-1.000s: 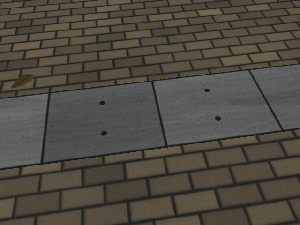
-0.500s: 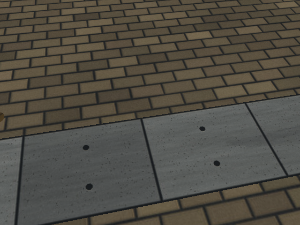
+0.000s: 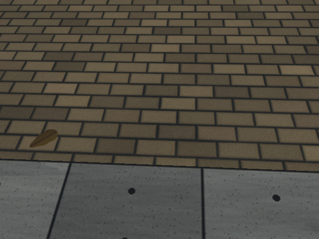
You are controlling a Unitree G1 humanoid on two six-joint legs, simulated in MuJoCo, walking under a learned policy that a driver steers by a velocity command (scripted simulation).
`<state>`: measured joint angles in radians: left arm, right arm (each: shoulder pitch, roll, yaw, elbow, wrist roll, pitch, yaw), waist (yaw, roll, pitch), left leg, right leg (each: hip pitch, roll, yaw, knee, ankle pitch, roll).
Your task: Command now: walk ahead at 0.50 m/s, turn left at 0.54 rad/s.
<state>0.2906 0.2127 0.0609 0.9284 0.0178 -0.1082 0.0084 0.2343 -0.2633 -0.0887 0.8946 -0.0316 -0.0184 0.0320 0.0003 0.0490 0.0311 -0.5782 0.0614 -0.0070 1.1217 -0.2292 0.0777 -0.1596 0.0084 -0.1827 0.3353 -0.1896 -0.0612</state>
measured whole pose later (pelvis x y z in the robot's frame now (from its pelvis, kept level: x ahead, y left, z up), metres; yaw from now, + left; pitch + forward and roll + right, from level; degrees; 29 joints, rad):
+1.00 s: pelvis +0.48 +0.10 -0.01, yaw +22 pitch +0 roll +0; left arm 0.15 0.22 0.03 0.81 0.01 -0.05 0.01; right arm 0.30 -0.25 -0.05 0.91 -0.01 -0.02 -0.02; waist -0.04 0.02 0.10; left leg -0.38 -0.06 -0.02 1.17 -0.46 0.03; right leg -0.35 -0.01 -0.14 0.47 -0.12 -0.07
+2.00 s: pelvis +0.51 +0.11 +0.00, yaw +56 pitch +0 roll +1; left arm 0.20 0.26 0.03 0.69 0.02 0.03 0.04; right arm 0.22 -0.32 -0.10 0.74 -0.02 0.06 0.03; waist -0.02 0.06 0.06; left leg -0.49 -0.12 -0.10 1.06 -0.40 -0.01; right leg -0.21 0.00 -0.04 0.44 -0.23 -0.04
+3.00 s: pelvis +0.48 +0.11 +0.00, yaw +68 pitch -2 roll +0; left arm 0.23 0.22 0.00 0.96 0.01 0.00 0.02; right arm 0.23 -0.24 -0.01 1.04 -0.01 0.01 -0.02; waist 0.00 0.00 0.03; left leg -0.14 -0.06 -0.04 0.35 -0.18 0.03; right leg -0.13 0.01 -0.01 0.39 -0.23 -0.02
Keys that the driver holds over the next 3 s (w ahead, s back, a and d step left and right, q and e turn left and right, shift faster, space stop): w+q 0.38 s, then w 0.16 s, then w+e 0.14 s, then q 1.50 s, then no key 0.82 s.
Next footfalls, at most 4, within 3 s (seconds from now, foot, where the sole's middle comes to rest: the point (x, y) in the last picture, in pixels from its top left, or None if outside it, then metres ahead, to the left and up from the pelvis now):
0.32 left None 0.29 0.12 -0.78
0.86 right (159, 207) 0.63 0.07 -0.78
1.34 left None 0.49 0.25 -0.78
1.86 right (153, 211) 0.61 0.09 -0.78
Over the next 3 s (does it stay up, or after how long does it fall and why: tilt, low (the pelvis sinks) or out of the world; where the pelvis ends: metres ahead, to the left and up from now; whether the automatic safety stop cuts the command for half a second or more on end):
stays up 0.48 0.11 0.00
